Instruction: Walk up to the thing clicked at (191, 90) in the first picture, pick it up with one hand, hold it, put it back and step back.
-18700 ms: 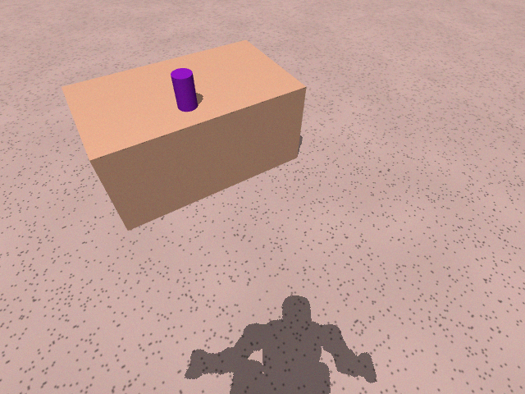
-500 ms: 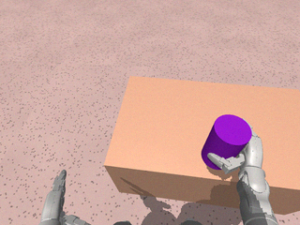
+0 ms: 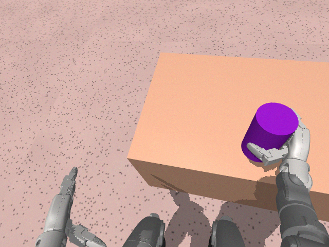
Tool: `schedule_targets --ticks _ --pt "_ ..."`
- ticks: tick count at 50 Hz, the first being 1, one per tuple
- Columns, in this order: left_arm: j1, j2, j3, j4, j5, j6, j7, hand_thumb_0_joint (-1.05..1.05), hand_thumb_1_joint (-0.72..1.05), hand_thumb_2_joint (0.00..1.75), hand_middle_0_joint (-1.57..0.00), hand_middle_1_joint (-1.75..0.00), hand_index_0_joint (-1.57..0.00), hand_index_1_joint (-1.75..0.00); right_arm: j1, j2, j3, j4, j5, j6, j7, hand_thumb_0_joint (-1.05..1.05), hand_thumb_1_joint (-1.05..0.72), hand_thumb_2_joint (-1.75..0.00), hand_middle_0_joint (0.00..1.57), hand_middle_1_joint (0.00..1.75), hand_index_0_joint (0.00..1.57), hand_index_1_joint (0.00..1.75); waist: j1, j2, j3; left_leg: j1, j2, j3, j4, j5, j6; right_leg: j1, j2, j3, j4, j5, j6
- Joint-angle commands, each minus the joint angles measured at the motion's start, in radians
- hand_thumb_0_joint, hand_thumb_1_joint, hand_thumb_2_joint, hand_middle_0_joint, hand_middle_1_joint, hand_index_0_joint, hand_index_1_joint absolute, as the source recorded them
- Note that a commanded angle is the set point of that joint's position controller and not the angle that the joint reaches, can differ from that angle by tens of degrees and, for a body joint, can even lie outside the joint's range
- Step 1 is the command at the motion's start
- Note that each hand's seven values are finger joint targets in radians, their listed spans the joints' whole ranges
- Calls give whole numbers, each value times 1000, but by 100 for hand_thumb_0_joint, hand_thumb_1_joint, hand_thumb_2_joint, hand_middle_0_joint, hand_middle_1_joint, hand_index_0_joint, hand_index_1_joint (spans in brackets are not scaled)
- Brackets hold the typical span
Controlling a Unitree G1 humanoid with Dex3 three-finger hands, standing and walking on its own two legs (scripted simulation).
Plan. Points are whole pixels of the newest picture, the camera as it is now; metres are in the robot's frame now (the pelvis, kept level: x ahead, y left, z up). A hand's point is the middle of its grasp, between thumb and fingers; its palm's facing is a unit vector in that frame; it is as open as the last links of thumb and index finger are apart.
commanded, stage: crouch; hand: right
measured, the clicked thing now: (265, 134) +0.40 -0.18 -0.02
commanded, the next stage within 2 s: lower in 0.64 s
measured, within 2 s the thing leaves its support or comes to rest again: rests again in 1.56 s
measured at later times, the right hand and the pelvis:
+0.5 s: hand (265, 129) +0.44 -0.20 -0.07, palm faces +0.22 +0.97 +0.00, open 11.5 cm; pelvis +0.00 -0.01 -0.04, yaw +1 degrees
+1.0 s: hand (261, 130) +0.46 -0.20 -0.11, palm faces +0.21 +0.98 +0.01, open 11.5 cm; pelvis -0.01 +0.00 -0.06, yaw +2 degrees
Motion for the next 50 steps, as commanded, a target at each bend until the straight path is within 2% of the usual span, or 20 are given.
schedule_targets --ticks 1,2,5,7,9,11,12,15,18,20,21,22,23,27,34,40,44,47,48,50 --pt "32 198 125 -237 4 -31 8 0 -52 4 -5 -6 -6 -5 -453 -217 -57 -234 6 -148 -9 0 -8 -130 124 142 129 142 -4 -188 -511 23 -47 35 -97 290 36 415 46 32 -75 255 -16" --pt "39 172 96 -235 8 -27 1 0 -52 4 -5 -6 -5 -5 -448 -178 -37 -218 4 -150 -8 0 -8 -131 125 143 130 143 -1 -189 -501 0 -47 36 -88 286 36 398 43 33 -63 249 -17" --pt "39 207 132 -284 10 -17 -2 0 -52 4 -5 -6 -6 -5 -478 -214 -53 -194 -13 -157 -21 0 -5 -130 123 142 129 142 18 -204 -529 -17 -51 42 -71 264 40 389 40 39 -47 222 -15" --pt "39 190 107 -313 17 -7 -11 0 -51 3 -5 -6 -6 -4 -563 -249 -71 -269 -18 -170 -29 0 -7 -129 123 141 128 141 14 -232 -551 -35 -54 44 -59 242 45 375 38 42 -41 199 -11" --pt "62 186 111 -293 17 1 -13 0 -51 3 -4 -6 -6 -4 -510 -221 -67 -176 -21 -166 -29 0 -5 -129 123 141 128 141 27 -233 -501 -78 -56 56 -44 210 48 347 33 52 -45 171 -7" --pt "49 201 115 -351 21 0 -16 0 -50 3 -4 -6 -6 -4 -536 -241 -80 -178 -30 -171 -29 0 -5 -130 123 142 129 142 40 -224 -557 -83 -59 61 -31 228 46 364 31 59 -23 199 -10" --pt "58 195 101 -358 24 4 -18 0 -51 3 -4 -6 -5 -4 -573 -277 -87 -232 -34 -178 -33 0 -5 -130 124 143 130 143 24 -264 -585 -71 -58 57 -22 242 49 372 32 54 -16 218 -8" --pt "68 211 123 -368 26 10 -21 0 -50 3 -4 -6 -6 -4 -557 -255 -86 -164 -34 -173 -31 0 -4 -129 124 142 129 142 53 -275 -572 -113 -61 65 -6 241 50 376 27 62 2 241 -7" --pt "84 228 134 -374 30 17 -25 0 -51 4 -4 -5 -5 -4 -586 -313 -120 -174 -41 -180 -38 0 -1 -129 123 142 128 142 52 -289 -598 -122 -64 68 9 262 50 376 25 68 29 289 -9" --pt "64 227 135 -400 28 18 -26 0 -51 4 -4 -5 -5 -4 -611 -296 -100 -169 -44 -180 -35 0 -2 -129 123 142 128 142 71 -289 -590 -125 -66 68 8 242 53 354 25 70 29 241 -10" --pt "81 239 152 -381 29 24 -26 0 -50 3 -4 -6 -5 -4 -622 -318 -126 -149 -42 -180 -38 0 -1 -128 122 141 127 141 75 -277 -561 -128 -65 67 4 218 54 314 28 68 26 192 -12" --pt "65 218 121 -407 28 22 -28 0 -51 4 -4 -5 -5 -4 -599 -277 -99 -126 -43 -177 -33 0 0 -127 120 139 126 139 77 -272 -554 -133 -67 71 4 208 54 309 27 71 22 175 -11" --pt "67 222 130 -402 26 21 -28 0 -50 3 -4 -5 -5 -4 -625 -323 -118 -149 -47 -178 -33 0 0 -127 121 140 126 140 70 -275 -557 -127 -64 60 -3 200 52 288 29 65 32 148 -16" --pt "87 207 106 -407 29 19 -31 0 -51 3 -4 -5 -5 -4 -636 -356 -138 -137 -48 -183 -20 0 1 -127 120 139 125 139 68 -319 -599 -141 -66 65 22 227 53 312 27 68 54 200 -12" --pt "78 244 140 -446 27 19 -32 0 -51 4 -4 -5 -5 -4 -620 -389 -172 -82 -44 -173 1 0 -2 -127 121 139 126 139 97 -304 -607 -144 -72 66 32 269 48 286 24 76 93 242 -21" --pt "89 184 67 -452 32 20 -41 0 -53 4 -4 -4 -4 -4 -621 -375 -166 -45 -47 -180 25 0 -1 -129 122 141 127 142 98 -313 -603 -168 -75 63 60 294 47 243 23 78 128 264 -24" --pt "101 240 119 -491 38 20 -38 0 -53 4 -4 -4 -4 -4 -620 -453 -221 -10 -59 -192 35 0 -3 -131 123 143 129 143 120 -305 -603 -179 -75 55 82 322 41 192 20 84 169 276 -33" --pt "106 215 96 -504 36 17 -45 0 -53 4 -4 -4 -4 -4 -634 -418 -211 1 -44 -197 51 0 -6 -132 125 145 131 145 137 -305 -596 -207 -73 49 92 269 45 140 19 89 193 210 -33" --pt "82 240 120 -538 34 15 -42 0 -54 4 -4 -4 -4 -4 -636 -466 -236 -32 -49 -203 48 0 -5 -131 123 143 129 143 125 -317 -638 -206 -74 47 98 256 46 156 18 92 194 202 -32" --pt "99 247 128 -536 37 16 -42 0 -54 5 -4 -4 -4 -4 -641 -470 -233 -17 -56 -206 50 0 -4 -130 123 142 128 142 136 -334 -627 -222 -75 46 103 235 46 145 18 91 200 177 -32"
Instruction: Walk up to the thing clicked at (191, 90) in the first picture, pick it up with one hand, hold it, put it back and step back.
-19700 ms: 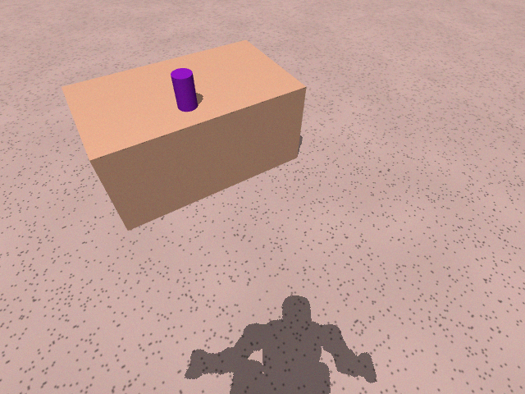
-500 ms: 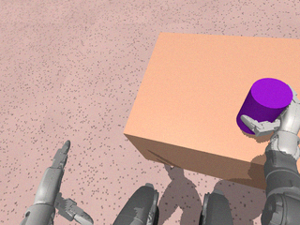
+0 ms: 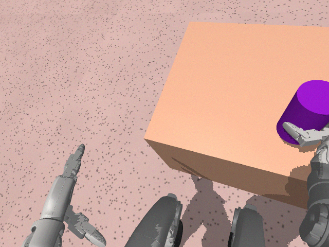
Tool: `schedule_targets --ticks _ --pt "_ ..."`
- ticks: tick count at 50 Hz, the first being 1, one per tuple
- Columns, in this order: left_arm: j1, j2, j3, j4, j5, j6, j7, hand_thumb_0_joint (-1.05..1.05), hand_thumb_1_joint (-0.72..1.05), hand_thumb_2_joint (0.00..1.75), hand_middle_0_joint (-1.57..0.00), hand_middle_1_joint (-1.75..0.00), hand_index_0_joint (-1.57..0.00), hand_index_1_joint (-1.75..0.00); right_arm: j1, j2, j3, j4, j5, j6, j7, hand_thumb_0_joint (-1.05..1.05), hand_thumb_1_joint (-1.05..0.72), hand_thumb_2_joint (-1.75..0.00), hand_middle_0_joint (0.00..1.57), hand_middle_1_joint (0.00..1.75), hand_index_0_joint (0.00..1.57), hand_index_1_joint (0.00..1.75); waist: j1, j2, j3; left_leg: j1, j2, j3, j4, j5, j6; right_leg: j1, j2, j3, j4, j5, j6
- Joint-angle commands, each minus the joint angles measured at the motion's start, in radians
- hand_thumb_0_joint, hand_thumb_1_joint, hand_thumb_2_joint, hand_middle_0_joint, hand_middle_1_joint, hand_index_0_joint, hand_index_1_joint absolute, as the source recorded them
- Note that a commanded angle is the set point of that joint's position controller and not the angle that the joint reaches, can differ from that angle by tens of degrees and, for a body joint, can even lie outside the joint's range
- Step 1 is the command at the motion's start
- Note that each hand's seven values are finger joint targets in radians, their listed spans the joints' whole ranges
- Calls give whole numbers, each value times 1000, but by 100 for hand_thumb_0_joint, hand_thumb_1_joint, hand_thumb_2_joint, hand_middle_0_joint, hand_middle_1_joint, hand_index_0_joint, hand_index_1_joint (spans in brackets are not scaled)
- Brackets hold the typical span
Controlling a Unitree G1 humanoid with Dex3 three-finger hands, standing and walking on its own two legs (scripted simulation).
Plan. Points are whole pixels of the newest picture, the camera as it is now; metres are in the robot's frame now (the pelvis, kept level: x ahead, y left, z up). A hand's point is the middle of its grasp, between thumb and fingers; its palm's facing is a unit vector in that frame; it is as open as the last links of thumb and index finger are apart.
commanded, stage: lower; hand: right
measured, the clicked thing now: (305, 115) +0.47 -0.22 -0.05
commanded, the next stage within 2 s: loosen in 0.64 s
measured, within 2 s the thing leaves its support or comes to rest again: rests again in 0.56 s
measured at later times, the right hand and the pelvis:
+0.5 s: hand (303, 123) +0.47 -0.23 -0.09, palm faces +0.22 +0.97 +0.01, open 11.5 cm; pelvis -0.01 +0.00 -0.03, yaw +1 degrees
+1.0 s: hand (303, 123) +0.47 -0.23 -0.10, palm faces +0.22 +0.97 +0.02, open 11.5 cm; pelvis -0.02 +0.00 -0.05, yaw +2 degrees
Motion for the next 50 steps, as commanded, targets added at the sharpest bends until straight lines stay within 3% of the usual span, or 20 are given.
schedule_targets --ticks 1,4,6,8,11,12,15,21,22,23,28,30,35,37,38,40,44,45,47,50 --pt "49 199 161 -207 -7 -49 27 0 -53 5 -4 -4 -4 -4 -444 -267 -20 -307 16 -132 16 0 -5 -129 123 142 128 142 5 -305 -560 98 -34 -9 -151 305 37 531 46 8 -106 262 -41" --pt "48 188 149 -211 -6 -53 28 0 -54 5 -4 -4 -4 -4 -445 -267 -19 -310 17 -133 14 0 -2 -129 122 142 128 142 0 -351 -576 52 -40 11 -120 296 43 563 42 16 -105 288 -36" --pt "50 186 146 -223 -5 -55 28 0 -54 5 -4 -4 -4 -4 -474 -311 -30 -351 12 -139 11 0 -3 -130 122 142 128 142 -16 -402 -625 35 -41 14 -103 300 46 605 41 17 -93 321 -29" --pt "59 192 153 -235 -2 -57 29 0 -54 6 -4 -4 -4 -5 -455 -283 -12 -322 14 -136 13 0 -3 -130 122 142 128 142 9 -407 -598 30 -41 14 -105 291 46 590 38 16 -83 299 -28" --pt "58 203 159 -217 0 -55 31 0 -54 5 -4 -4 -4 -5 -451 -303 -27 -321 13 -134 8 0 -1 -130 122 142 128 142 7 -404 -569 10 -41 16 -93 280 48 550 38 16 -75 275 -28" --pt "40 213 167 -243 1 -55 30 0 -54 5 -4 -4 -4 -4 -457 -326 -40 -352 9 -136 3 0 -3 -132 123 144 129 144 -7 -407 -607 13 -44 15 -90 281 47 560 38 18 -71 280 -31" --pt "55 224 179 -257 -2 -55 30 0 -54 5 -4 -4 -4 -5 -455 -302 -21 -333 13 -132 5 0 -6 -134 126 146 132 146 16 -412 -604 -1 -47 21 -82 264 50 564 35 24 -68 266 -27" --pt "74 226 185 -258 0 -54 26 0 -54 5 -4 -4 -4 -5 -454 -298 -30 -310 9 -130 3 0 -6 -134 126 147 132 147 33 -390 -575 -23 -49 28 -62 279 48 522 34 29 -42 273 -31" --pt "66 228 188 -259 -3 -55 26 0 -55 5 -4 -4 -4 -5 -447 -326 -39 -307 6 -129 2 0 -5 -133 125 146 131 146 20 -407 -570 -28 -48 23 -58 273 49 510 36 27 -42 265 -30" --pt "77 215 177 -251 -5 -56 25 0 -54 5 -4 -4 -4 -5 -449 -299 -22 -289 7 -127 8 0 -6 -132 124 145 130 145 33 -402 -544 -39 -46 22 -61 250 50 493 35 25 -41 234 -28" --pt "63 247 216 -303 -9 -64 26 0 -54 5 -4 -4 -4 -4 -458 -336 -46 -312 3 -123 9 0 -5 -133 125 145 131 145 33 -396 -589 -30 -46 16 -57 254 47 497 34 31 -26 235 -32" --pt "75 225 200 -285 -7 -64 22 0 -55 5 -4 -4 -4 -5 -450 -308 -39 -282 4 -120 11 0 -6 -133 125 145 130 145 38 -382 -553 -35 -46 18 -51 248 47 452 37 28 -20 212 -33" --pt "87 219 186 -286 -10 -65 19 0 -55 5 -4 -4 -4 -5 -447 -340 -51 -296 -4 -119 16 0 -9 -134 127 147 133 147 30 -414 -570 -67 -49 29 -13 267 51 464 36 29 -7 257 -29" --pt "63 242 212 -318 -10 -65 22 0 -55 5 -4 -4 -4 -5 -441 -336 -55 -280 -8 -115 16 0 -10 -133 126 146 132 146 38 -414 -562 -87 -50 35 -7 234 54 465 34 36 -20 227 -25" --pt "54 261 235 -325 -11 -65 24 0 -54 4 -5 -5 -5 -5 -451 -338 -53 -280 -10 -114 16 0 -5 -129 127 143 133 143 47 -420 -570 -96 -49 36 -5 220 55 471 34 38 -20 209 -24" --pt "96 244 217 -322 -10 -63 19 0 -49 2 -5 -6 -6 -4 -452 -333 -49 -287 -11 -108 17 0 3 -113 120 127 124 127 47 -408 -551 -94 -50 33 -19 197 52 447 34 34 -21 166 -27" --pt "92 252 232 -344 -16 -68 19 0 -50 2 -5 -6 -6 -4 -444 -353 -58 -308 -9 -92 17 0 14 -81 111 103 114 103 34 -422 -588 -79 -49 27 -12 233 50 461 35 31 -8 206 -29" --pt "108 248 233 -331 -16 -66 19 0 -50 2 -5 -6 -6 -4 -447 -329 -44 -303 -9 -87 20 0 21 -73 109 98 112 98 50 -411 -579 -84 -49 27 -17 236 48 464 33 30 2 209 -29" --pt "113 233 227 -326 -18 -69 16 0 -51 3 -5 -6 -6 -4 -441 -326 -50 -295 -8 -81 18 0 30 -60 106 88 108 89 47 -384 -564 -67 -49 19 -25 253 44 427 35 29 15 212 -36" --pt "95 236 227 -337 -19 -72 16 0 -53 4 -5 -5 -5 -5 -440 -341 -52 -300 -13 -77 16 0 47 -51 89 76 92 76 31 -390 -564 -61 -47 16 -21 235 47 408 39 25 6 187 -33"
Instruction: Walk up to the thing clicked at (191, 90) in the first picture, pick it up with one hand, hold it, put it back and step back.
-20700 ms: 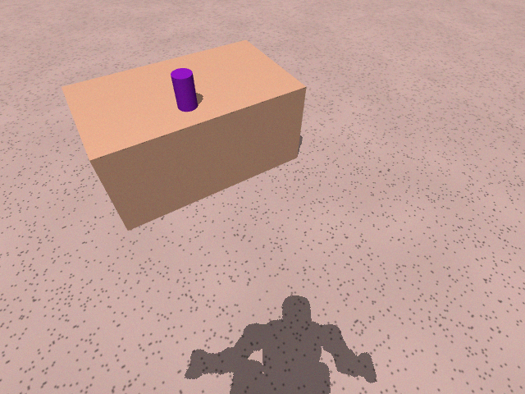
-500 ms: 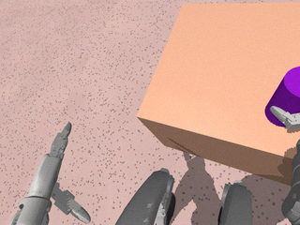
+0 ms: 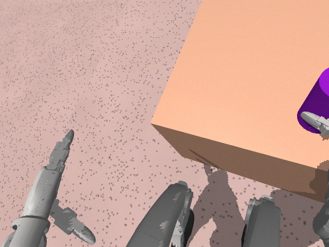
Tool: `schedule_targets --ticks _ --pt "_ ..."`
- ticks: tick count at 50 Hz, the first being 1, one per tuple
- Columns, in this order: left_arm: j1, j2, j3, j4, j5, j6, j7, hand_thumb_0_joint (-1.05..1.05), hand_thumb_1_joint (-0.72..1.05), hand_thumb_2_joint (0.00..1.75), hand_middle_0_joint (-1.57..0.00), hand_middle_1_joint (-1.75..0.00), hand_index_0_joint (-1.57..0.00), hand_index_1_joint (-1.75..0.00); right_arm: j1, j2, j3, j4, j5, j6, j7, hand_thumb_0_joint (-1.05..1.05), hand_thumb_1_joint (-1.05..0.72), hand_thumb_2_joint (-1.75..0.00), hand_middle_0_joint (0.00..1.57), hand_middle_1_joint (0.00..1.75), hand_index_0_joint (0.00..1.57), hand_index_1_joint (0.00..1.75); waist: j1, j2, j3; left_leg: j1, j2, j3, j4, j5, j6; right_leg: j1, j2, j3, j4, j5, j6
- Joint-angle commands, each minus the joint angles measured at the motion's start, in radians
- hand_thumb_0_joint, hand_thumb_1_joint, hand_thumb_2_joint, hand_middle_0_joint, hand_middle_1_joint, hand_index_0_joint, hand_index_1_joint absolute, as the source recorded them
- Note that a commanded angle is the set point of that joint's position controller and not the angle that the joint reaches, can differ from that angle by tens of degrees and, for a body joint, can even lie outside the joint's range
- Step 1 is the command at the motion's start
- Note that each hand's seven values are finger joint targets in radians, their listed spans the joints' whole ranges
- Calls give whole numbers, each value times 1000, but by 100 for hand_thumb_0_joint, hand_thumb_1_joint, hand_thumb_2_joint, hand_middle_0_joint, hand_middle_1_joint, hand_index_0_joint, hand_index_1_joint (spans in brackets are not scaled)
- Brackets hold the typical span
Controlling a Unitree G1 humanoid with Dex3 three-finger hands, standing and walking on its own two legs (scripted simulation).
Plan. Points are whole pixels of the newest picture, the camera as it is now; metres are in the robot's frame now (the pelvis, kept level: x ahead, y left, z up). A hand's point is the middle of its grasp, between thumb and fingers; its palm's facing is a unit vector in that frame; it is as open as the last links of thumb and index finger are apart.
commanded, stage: open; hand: right
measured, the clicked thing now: out of the picture +0.49 -0.24 -0.06
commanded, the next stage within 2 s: withdraw in 0.30 s
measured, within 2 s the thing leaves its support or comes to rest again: neither
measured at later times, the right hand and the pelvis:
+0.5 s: hand out of the picture +0.49 -0.25 -0.05, palm faces +0.26 +0.97 +0.01, open 15.8 cm; pelvis -0.01 +0.00 +0.00, yaw +0 degrees
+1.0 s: hand out of the picture +0.49 -0.33 +0.07, palm faces +0.32 +0.94 -0.16, open 17.1 cm; pelvis +0.01 -0.01 +0.06, yaw -2 degrees
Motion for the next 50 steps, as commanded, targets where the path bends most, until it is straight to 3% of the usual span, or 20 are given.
schedule_targets --ticks 1,2,3,6,10,13,20,22,24,28,30,33,36,43,44,45,46,47,49,50 --pt "60 184 160 -163 -10 -46 30 0 -53 5 -5 -5 -5 -5 -407 -238 0 -274 8 -97 7 0 49 -46 87 72 90 72 -13 -409 -558 132 -34 3 -186 274 53 629 40 -14 -172 223 -27" --pt "43 179 156 -165 -10 -47 29 0 -53 5 -5 -5 -5 -5 -402 -239 -4 -262 6 -94 6 0 50 -42 83 68 86 68 -27 -406 -563 127 -34 3 -177 274 54 623 41 -12 -172 229 -29" --pt "50 179 161 -158 -11 -47 30 0 -53 5 -5 -5 -5 -5 -408 -214 15 -261 7 -93 11 0 53 -37 79 62 81 62 -8 -416 -555 113 -34 7 -176 269 56 632 39 -11 -173 223 -26" --pt "53 182 162 -158 -11 -45 30 0 -54 5 -5 -5 -5 -5 -368 -218 12 -195 -3 -79 6 0 57 -29 71 53 73 53 -18 -404 -514 87 -36 14 -170 241 58 615 38 -10 -185 202 -24" --pt "54 176 158 -171 -12 -44 27 0 -54 5 -5 -6 -5 -5 -382 -193 19 -180 -2 -70 3 0 55 -23 59 44 61 44 -7 -377 -472 74 -36 15 -184 170 60 566 43 -10 -212 87 -24" --pt "56 186 167 -187 -17 -49 30 0 -54 5 -5 -6 -5 -5 -390 -203 19 -196 -2 -67 7 0 58 -15 49 33 50 33 -4 -378 -490 76 -34 18 -174 181 60 580 41 -4 -209 101 -23" --pt "74 176 162 -185 -17 -54 29 0 -55 5 -5 -6 -5 -6 -381 -201 16 -172 -5 -63 2 0 54 -10 31 21 32 21 -3 -356 -490 81 -36 19 -172 184 59 558 45 -9 -200 101 -27" --pt "59 182 169 -176 -21 -59 31 0 -52 3 -5 -5 -6 -5 -410 -226 10 -208 -2 -70 1 0 47 -18 20 21 21 21 -9 -374 -490 70 -33 14 -168 178 60 563 42 -5 -202 95 -25" --pt "54 204 189 -173 -19 -57 36 0 -53 4 -6 -5 -5 -5 -414 -264 -5 -226 -9 -70 1 0 43 -16 17 17 17 17 -6 -388 -513 74 -33 14 -168 187 58 585 42 -8 -196 107 -24" --pt "72 168 154 -111 -21 -50 36 0 -53 4 -5 -5 -5 -5 -452 -334 -29 -299 0 -57 10 0 48 -8 10 10 10 10 -51 -435 -551 116 -30 -5 -192 201 57 612 44 -22 -202 134 -23" --pt "74 170 139 -116 -21 -46 38 0 -53 4 -5 -5 -5 -5 -464 -384 -50 -358 3 -45 20 0 49 -7 9 8 8 8 -66 -461 -624 158 -31 -4 -199 244 55 668 46 -24 -204 188 -22" --pt "74 158 115 -46 -23 -28 46 0 -53 4 -5 -5 -5 -5 -455 -403 -45 -373 8 -6 43 0 50 -4 7 6 7 6 -85 -496 -603 166 -28 2 -213 260 57 708 48 -29 -235 220 -16" --pt "26 171 117 -16 -29 -19 57 0 -54 4 -5 -5 -5 -5 -449 -393 -32 -339 24 49 63 0 51 -4 6 5 6 5 -94 -465 -592 179 -28 0 -251 257 56 728 46 -29 -263 218 -19" --pt "-19 166 70 -34 -46 -10 80 0 -59 9 -7 -7 -6 -8 -410 -311 33 -122 36 140 133 0 49 0 11 0 11 0 -47 -257 -435 279 -24 -9 -367 224 46 637 51 -27 -335 119 -39" --pt "-10 186 71 -87 -70 24 83 0 -57 8 -7 -7 -6 -8 -374 -588 -33 -92 -73 209 74 0 44 -7 6 6 6 6 -155 -300 -500 371 -16 -38 -415 216 43 731 55 -40 -402 155 -28" --pt "23 178 78 -91 -71 46 79 0 -57 8 -7 -7 -6 -8 -435 -505 9 -107 -61 240 31 0 46 -7 5 6 6 6 -102 -319 -488 381 -21 -31 -432 243 40 759 52 -40 -412 176 -29" --pt "90 170 76 -53 -68 59 71 0 -56 7 -7 -7 -6 -7 -454 -398 67 -89 -57 260 21 0 49 -6 5 6 6 6 -88 -320 -449 357 -23 -23 -439 243 43 776 55 -42 -430 177 -26" --pt "90 157 64 -33 -70 68 65 0 -55 7 -7 -6 -6 -7 -452 -374 86 -86 -64 283 13 0 48 -7 5 6 6 6 -101 -332 -438 347 -26 -6 -442 252 45 811 56 -42 -453 192 -22" --pt "127 141 52 41 -75 80 61 0 -49 10 -6 -6 -5 -7 -455 -447 66 -103 -74 320 -24 0 44 -7 5 6 6 6 -122 -342 -440 366 -28 3 -464 303 42 865 55 -50 -465 264 -21" --pt "89 152 48 49 -79 87 60 0 -41 13 -5 -5 -3 -6 -478 -523 38 -146 -84 335 -43 0 39 -9 5 6 6 6 -156 -344 -471 394 -27 5 -470 314 44 886 57 -53 -479 285 -22"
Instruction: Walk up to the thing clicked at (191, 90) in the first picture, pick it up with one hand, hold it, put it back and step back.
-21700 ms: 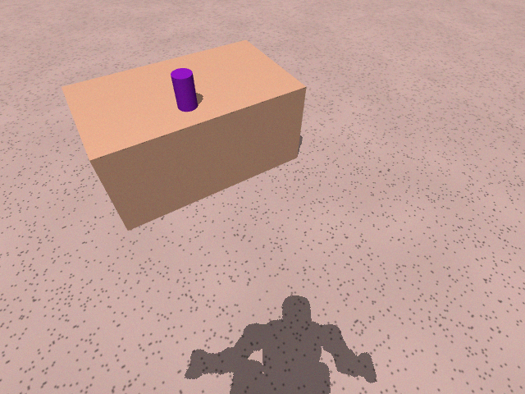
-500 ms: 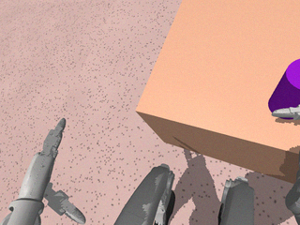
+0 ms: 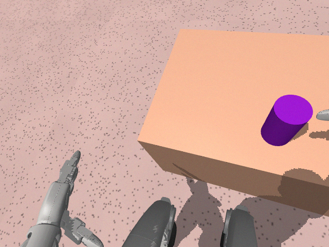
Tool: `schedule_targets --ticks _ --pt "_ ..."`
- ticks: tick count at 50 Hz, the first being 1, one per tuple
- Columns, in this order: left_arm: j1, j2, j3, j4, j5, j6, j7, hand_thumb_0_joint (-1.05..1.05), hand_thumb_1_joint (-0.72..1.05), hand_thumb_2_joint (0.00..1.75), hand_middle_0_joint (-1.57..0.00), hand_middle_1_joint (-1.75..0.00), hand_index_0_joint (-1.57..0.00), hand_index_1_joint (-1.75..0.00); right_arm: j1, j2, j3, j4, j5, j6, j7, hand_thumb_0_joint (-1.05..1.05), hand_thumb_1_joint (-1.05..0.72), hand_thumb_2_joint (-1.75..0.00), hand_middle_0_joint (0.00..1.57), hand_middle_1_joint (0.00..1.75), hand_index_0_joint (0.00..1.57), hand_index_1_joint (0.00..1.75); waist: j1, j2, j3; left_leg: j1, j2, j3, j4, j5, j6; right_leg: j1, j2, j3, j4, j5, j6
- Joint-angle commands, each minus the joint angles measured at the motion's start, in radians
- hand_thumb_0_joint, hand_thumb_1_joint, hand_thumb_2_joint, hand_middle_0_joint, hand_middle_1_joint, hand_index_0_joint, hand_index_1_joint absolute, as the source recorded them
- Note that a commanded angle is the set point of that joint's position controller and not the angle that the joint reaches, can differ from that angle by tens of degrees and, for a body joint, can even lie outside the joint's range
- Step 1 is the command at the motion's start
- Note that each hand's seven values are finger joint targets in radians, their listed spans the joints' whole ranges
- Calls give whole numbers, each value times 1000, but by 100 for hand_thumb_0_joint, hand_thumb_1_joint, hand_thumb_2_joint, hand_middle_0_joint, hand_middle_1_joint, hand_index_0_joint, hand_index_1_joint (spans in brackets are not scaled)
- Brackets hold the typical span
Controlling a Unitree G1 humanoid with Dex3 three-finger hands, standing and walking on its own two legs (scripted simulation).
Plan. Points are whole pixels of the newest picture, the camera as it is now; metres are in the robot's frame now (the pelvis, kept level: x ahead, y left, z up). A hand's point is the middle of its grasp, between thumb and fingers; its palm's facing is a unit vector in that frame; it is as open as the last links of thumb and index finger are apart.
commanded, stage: home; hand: right
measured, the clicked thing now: (283, 122) +0.48 -0.21 -0.12
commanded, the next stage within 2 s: none
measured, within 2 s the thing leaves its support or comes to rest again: neither
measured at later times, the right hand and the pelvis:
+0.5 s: hand out of the picture +0.36 -0.29 +0.03, palm faces +0.26 +0.92 -0.30, open 17.3 cm; pelvis +0.04 -0.02 +0.08, yaw -3 degrees
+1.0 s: hand out of the picture +0.18 -0.18 +0.02, palm faces +0.20 +0.95 -0.26, open 17.5 cm; pelvis +0.03 +0.02 +0.09, yaw -4 degrees
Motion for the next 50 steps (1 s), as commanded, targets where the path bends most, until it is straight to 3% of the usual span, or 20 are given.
schedule_targets --ticks 1,3,5,7,11,12,16,21,27,28,29,32,33,34,35,36,38,41,47,50 --pt "50 188 133 -109 -13 -5 14 0 -33 16 -3 -5 -2 -6 -359 -403 -54 -264 -30 13 -81 0 37 -10 5 6 6 6 -77 -314 -525 180 -41 19 -230 268 52 663 44 -23 -241 260 -9" --pt "59 201 148 -55 -12 7 10 0 -17 32 -13 -18 -13 -18 -334 -306 -12 -261 -21 33 -97 0 47 -10 6 7 6 7 -76 -307 -520 229 -42 25 -254 319 54 711 49 -31 -267 324 -7" --pt "-34 139 60 -63 -23 6 4 0 -1 48 -13 -18 -13 -18 -296 -269 7 -191 -23 49 -114 0 51 -8 6 6 6 6 -94 -253 -459 271 -40 22 -289 349 47 682 52 -39 -285 344 -15" --pt "-59 122 23 -21 -22 12 8 0 15 54 -14 -19 -14 -19 -311 -244 25 -194 -22 51 -130 0 50 -9 6 6 6 6 -107 -254 -449 306 -39 22 -308 342 51 707 52 -44 -325 343 -6" --pt "-62 51 -72 45 -24 13 -1 0 42 62 -15 -22 -15 -22 -99 -113 85 -118 -8 87 -132 0 49 -9 6 6 6 6 -138 -218 -367 347 -40 33 -354 321 54 735 55 -49 -391 340 0" --pt "-46 58 -66 65 -28 16 0 0 42 62 -15 -22 -15 -22 -82 -123 82 -196 -1 92 -133 0 51 -8 6 6 6 6 -150 -231 -388 374 -38 31 -363 331 56 763 54 -49 -408 354 1" --pt "-22 159 46 107 -46 31 14 0 62 74 -17 -25 -17 -25 73 -4 164 -322 39 152 -130 0 50 -8 6 6 6 6 -118 -159 -340 383 -33 39 -400 359 53 846 47 -42 -454 402 0" --pt "-72 97 13 142 -79 41 36 0 77 83 -19 -28 -19 -28 244 122 257 -666 77 190 -141 0 55 -6 5 5 5 5 -174 -162 -339 451 -16 39 -448 328 57 936 45 -39 -536 368 7" --pt "-107 30 -48 203 -80 39 79 0 89 89 -20 -29 -20 -30 460 157 277 -935 99 185 -196 0 52 -7 6 6 6 6 -227 -161 -262 589 6 20 -502 365 59 940 64 -75 -576 372 5" --pt "-83 30 -40 233 -80 39 82 0 88 89 -20 -29 -20 -29 592 226 312 -910 103 192 -195 0 55 -6 5 5 5 5 -230 -157 -227 589 5 21 -505 360 60 939 63 -80 -586 370 7" --pt "-94 39 -31 221 -81 39 88 0 89 89 -20 -29 -20 -30 581 194 296 -967 103 192 -203 0 55 -6 5 5 5 5 -232 -158 -225 607 10 14 -516 362 59 934 67 -86 -590 359 5" --pt "-100 26 -24 264 -75 40 92 0 89 90 -20 -29 -20 -30 778 326 378 -987 112 207 -200 0 53 -7 6 6 6 6 -242 -130 -146 620 9 18 -535 347 57 903 69 -96 -608 340 4" --pt "-113 34 -16 250 -78 38 95 0 89 90 -20 -29 -20 -30 796 322 377 -1035 115 205 -202 0 53 -7 6 6 6 6 -242 -124 -135 620 9 17 -541 327 57 904 68 -98 -618 315 3" --pt "-108 88 1 543 -79 43 108 0 90 90 -20 -30 -20 -30 868 277 300 -1030 108 217 -231 0 58 -4 5 5 5 5 -249 -150 -78 597 -4 13 -532 324 58 893 59 -83 -604 311 2" --pt "-117 61 -13 490 -78 32 111 0 90 90 -20 -30 -20 -30 1017 404 409 -1017 110 231 -221 0 61 -2 5 4 5 4 -234 -97 -64 621 -2 15 -545 335 53 890 61 -92 -605 312 -4" --pt "-154 49 -16 452 -81 17 115 0 90 90 -20 -30 -20 -30 964 409 451 -1181 116 230 -217 0 56 -5 5 5 5 5 -230 -102 -131 639 -1 14 -539 365 50 912 61 -94 -596 332 -9" --pt "-183 44 -12 489 -82 7 124 0 90 90 -20 -30 -20 -30 1102 416 457 -1139 111 254 -229 0 59 -3 5 5 5 5 -233 -53 -70 643 1 13 -548 369 42 867 68 -103 -590 322 -14" --pt "-217 45 -10 514 -81 -11 140 0 90 90 -20 -30 -20 -30 1103 426 477 -1213 105 262 -236 0 55 -5 5 5 5 5 -207 -19 -58 617 0 13 -544 333 37 862 67 -92 -589 277 -18" --pt "-243 36 -12 543 -75 -66 176 0 90 90 -20 -30 -20 -30 1088 407 466 -1314 99 287 -251 0 57 -4 5 5 5 5 -220 -5 -61 600 16 -4 -555 242 34 848 81 -95 -572 190 -21" --pt "-240 46 -2 555 -69 -96 184 0 90 90 -20 -30 -20 -30 1140 432 471 -1249 92 305 -253 0 55 -5 5 5 5 5 -222 15 -41 585 18 -4 -561 199 35 839 83 -96 -573 157 -21"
